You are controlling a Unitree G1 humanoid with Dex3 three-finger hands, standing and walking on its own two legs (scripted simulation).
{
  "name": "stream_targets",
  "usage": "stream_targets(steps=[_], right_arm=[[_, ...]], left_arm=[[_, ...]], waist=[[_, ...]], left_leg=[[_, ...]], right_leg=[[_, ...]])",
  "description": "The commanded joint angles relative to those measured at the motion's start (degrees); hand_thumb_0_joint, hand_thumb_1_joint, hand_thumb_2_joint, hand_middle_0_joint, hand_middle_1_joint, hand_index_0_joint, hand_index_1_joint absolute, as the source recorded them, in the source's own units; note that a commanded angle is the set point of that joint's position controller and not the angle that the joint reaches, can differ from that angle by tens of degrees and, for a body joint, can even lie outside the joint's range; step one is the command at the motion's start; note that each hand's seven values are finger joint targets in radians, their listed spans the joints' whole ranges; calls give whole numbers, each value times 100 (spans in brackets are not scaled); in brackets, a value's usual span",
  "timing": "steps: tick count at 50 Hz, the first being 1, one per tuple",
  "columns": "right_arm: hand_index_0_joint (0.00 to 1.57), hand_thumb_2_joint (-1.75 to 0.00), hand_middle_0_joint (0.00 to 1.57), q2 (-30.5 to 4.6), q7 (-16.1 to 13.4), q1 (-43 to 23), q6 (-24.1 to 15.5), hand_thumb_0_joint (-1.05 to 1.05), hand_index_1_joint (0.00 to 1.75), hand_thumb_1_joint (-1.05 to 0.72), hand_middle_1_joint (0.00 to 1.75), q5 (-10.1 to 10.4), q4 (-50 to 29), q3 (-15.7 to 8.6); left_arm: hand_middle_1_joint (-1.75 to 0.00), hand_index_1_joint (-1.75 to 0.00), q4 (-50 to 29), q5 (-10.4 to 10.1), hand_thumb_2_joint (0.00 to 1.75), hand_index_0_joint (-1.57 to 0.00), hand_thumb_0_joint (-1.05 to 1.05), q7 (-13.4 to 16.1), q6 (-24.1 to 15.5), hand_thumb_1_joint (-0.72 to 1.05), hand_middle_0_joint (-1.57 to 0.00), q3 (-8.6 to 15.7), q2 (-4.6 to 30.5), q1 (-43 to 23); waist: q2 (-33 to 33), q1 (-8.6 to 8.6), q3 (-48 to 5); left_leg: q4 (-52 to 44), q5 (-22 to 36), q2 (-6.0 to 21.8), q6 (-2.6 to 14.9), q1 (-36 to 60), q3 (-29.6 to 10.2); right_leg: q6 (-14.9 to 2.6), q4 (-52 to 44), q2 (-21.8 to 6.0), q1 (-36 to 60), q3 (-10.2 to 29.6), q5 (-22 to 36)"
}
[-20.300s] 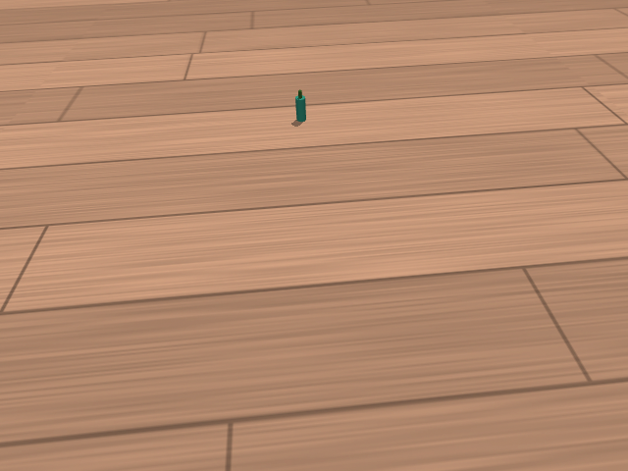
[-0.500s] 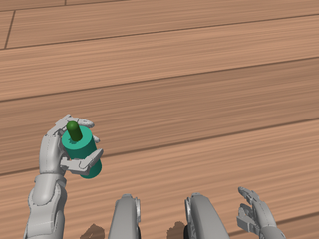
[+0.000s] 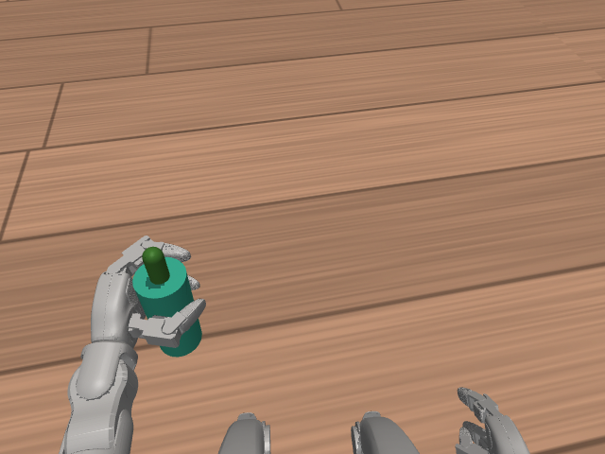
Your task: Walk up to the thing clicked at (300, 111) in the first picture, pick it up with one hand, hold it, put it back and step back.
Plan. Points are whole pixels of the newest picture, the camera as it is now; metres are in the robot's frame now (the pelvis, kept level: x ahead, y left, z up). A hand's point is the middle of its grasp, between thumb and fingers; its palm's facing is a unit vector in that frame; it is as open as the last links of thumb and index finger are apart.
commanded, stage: lift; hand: left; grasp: from the side
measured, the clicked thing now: (168, 300) +0.33 +0.18 +0.03
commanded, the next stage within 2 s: hold in 0.64 s
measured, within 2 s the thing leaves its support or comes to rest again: neither
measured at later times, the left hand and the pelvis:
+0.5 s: hand (162, 273) +0.34 +0.17 +0.08, palm faces -0.02 -1.00 -0.01, open 8.8 cm; pelvis +0.01 +0.00 +0.04, yaw +0 degrees
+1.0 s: hand (161, 260) +0.34 +0.17 +0.10, palm faces -0.03 -1.00 -0.01, open 8.8 cm; pelvis +0.02 +0.00 +0.06, yaw +0 degrees
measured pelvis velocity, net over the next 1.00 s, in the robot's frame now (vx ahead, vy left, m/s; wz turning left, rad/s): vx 0.02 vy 0.00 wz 0.00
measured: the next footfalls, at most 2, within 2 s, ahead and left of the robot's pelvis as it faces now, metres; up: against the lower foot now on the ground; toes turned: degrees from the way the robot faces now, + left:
none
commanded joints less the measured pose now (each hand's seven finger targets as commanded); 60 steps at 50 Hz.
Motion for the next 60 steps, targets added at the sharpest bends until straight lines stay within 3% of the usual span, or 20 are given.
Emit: stream_targets(steps=[1, 3, 5, 9, 11, 14, 16, 25, 27, 29, 33, 34, 36, 40, 41, 44, 46, 48, 53, 60], right_arm=[[20, -89, 20, -732, -78, -76, -272, 0, 30, -88, 30, 7, -696, -285], [20, -89, 20, -764, -93, -66, -274, 0, 30, -88, 30, 23, -687, -306], [20, -89, 20, -744, -90, -54, -261, 0, 30, -88, 30, 23, -698, -273], [20, -89, 20, -719, -111, -60, -263, 0, 30, -88, 30, 20, -643, -291], [20, -89, 20, -718, -105, -51, -257, 0, 30, -88, 30, 15, -647, -263], [20, -89, 20, -753, -118, -40, -227, 0, 30, -87, 30, 16, -643, -296], [20, -89, 20, -752, -117, -52, -230, 0, 30, -88, 30, 5, -624, -276], [20, -89, 20, -750, -142, 2, -194, 0, 30, -88, 30, -2, -533, -283], [20, -89, 20, -751, -142, -22, -177, 0, 30, -88, 30, -17, -548, -275], [20, -89, 20, -790, -127, -73, -170, 0, 30, -87, 30, -18, -555, -298], [20, -89, 20, -780, -156, 37, -111, 0, 30, -87, 30, -30, -513, -296], [20, -89, 20, -771, -167, 21, -109, 0, 30, -88, 30, -25, -512, -272], [20, -89, 20, -769, -159, 10, -116, 0, 30, -88, 30, -30, -502, -280], [20, -89, 20, -773, -167, -58, -94, 0, 30, -89, 30, -28, -530, -290], [20, -90, 20, -770, -162, -36, -75, 0, 30, -89, 30, -31, -514, -291], [20, -89, 20, -758, -153, -66, -63, 0, 30, -89, 30, -45, -537, -290], [20, -90, 20, -783, -166, -62, -50, 0, 30, -89, 30, -39, -532, -316], [20, -90, 20, -770, -163, -62, -43, 0, 30, -89, 30, -39, -549, -300], [20, -90, 20, -749, -170, -117, -47, 0, 30, -89, 30, -44, -529, -298], [20, -90, 20, -771, -163, -231, -69, 0, 30, -89, 30, -27, -569, -294]], left_arm=[[-136, -136, -1275, -205, 123, -126, 0, -53, -552, 27, -124, 283, 619, -1394], [-136, -135, -1472, -228, 123, -126, 0, -14, -588, 30, -124, 524, 875, -1562], [-137, -137, -1032, -197, 125, -126, 0, -54, -530, 30, -125, 231, 562, -1285], [-138, -138, -1332, -180, 127, -127, 0, -41, -632, 30, -125, 414, 846, -1591], [-138, -137, -794, -216, 127, -126, 0, -109, -558, 31, -124, 244, 513, -1344], [-138, -138, -1283, -174, 128, -125, 0, -110, -634, 32, -124, 424, 866, -1807], [-139, -139, -1059, -194, 129, -127, 0, -140, -620, 33, -126, 278, 651, -1719], [-139, -139, -1146, -248, 128, -125, 0, -203, -666, 26, -124, 426, 817, -1981], [-137, -137, -561, -226, 127, -124, 0, -243, -593, 28, -122, 249, 498, -1526], [-139, -139, -493, -226, 129, -125, 0, -267, -610, 30, -123, 273, 499, -1654], [-138, -138, -1181, -224, 128, -125, 0, -292, -707, 34, -123, 462, 918, -2068], [-139, -139, -568, -221, 128, -125, 0, -331, -615, 33, -123, 322, 640, -1592], [-139, -139, -636, -257, 129, -125, 0, -312, -622, 31, -123, 386, 620, -1758], [-137, -136, -779, -260, 120, -125, 0, -296, -659, 27, -124, 448, 741, -2020], [-136, -136, -326, -229, 120, -124, 0, -309, -611, 27, -123, 333, 529, -1618], [-136, -135, -404, -199, 120, -124, 0, -303, -639, 27, -123, 306, 504, -1601], [-135, -135, -961, -189, 119, -124, 0, -280, -706, 28, -123, 513, 856, -2064], [-135, -135, -648, -186, 119, -124, 0, -312, -649, 28, -123, 273, 565, -1792], [-134, -133, -856, -188, 118, -123, 0, -228, -662, 30, -122, 383, 650, -1936], [-137, -136, -770, -169, 120, -126, 0, -267, -644, 31, -125, 241, 573, -1855]], waist=[[105, -24, -1759], [110, 56, -1788], [-42, -50, -1701], [137, 48, -1494], [-86, -64, -1401], [233, 64, -1497], [126, 8, -1364], [193, 64, -1481], [-24, -14, -1320], [33, 13, -1233], [271, 77, -1620], [6, 26, -1373], [3, 37, -1426], [129, 54, -1264], [-28, 51, -1206], [-51, 77, -1229], [168, 137, -1369], [33, 57, -1268], [92, 101, -1232], [94, 57, -1004]], left_leg=[[-1252, 777, -212, 230, 1614, 147], [-1323, 874, -210, 230, 1722, 176], [-1432, 1004, -214, 234, 1799, 172], [-1608, 903, -222, 217, 1945, 230], [-1676, 1033, -212, 238, 2002, 214], [-1824, 1089, -217, 206, 2270, 235], [-1890, 1198, -201, 202, 2337, 215], [-2062, 1606, -197, 195, 2738, 246], [-2096, 1651, -191, 204, 2740, 239], [-2166, 1669, -189, 189, 2759, 220], [-2167, 2090, -203, 175, 3106, 254], [-2189, 2080, -198, 194, 3041, 263], [-2196, 2143, -206, 204, 3024, 268], [-2282, 2023, -206, 196, 3079, 303], [-2318, 2046, -194, 204, 3070, 277], [-2348, 2168, -196, 205, 3144, 294], [-2379, 2214, -213, 193, 3256, 319], [-2406, 2238, -205, 208, 3298, 326], [-2517, 2009, -212, 197, 3275, 325], [-2701, 1869, -195, 171, 3407, 284]], right_leg=[[-122, -1429, 90, 1119, 65, 1165], [-117, -1499, 88, 1272, 68, 1264], [-112, -1583, 109, 1389, 15, 1424], [-106, -1796, 66, 1551, 100, 1283], [-99, -1841, 109, 1616, 36, 1468], [-143, -1890, 106, 1694, 12, 1492], [-141, -1919, 126, 1752, -25, 1596], [-137, -2103, 123, 2151, -2, 2007], [-127, -2152, 135, 2180, -14, 2051], [-147, -2156, 140, 2163, -32, 2037], [-143, -2199, 130, 2408, -1, 2411], [-126, -2249, 133, 2413, 0, 2432], [-122, -2256, 123, 2522, 11, 2536], [-110, -2378, 115, 2504, 22, 2405], [-116, -2387, 126, 2509, -5, 2391], [-116, -2413, 124, 2624, -6, 2500], [-110, -2443, 104, 2728, 22, 2578], [-103, -2487, 111, 2695, 20, 2605], [-107, -2574, 106, 2777, 19, 2394], [-126, -2666, 126, 2777, -24, 2199]])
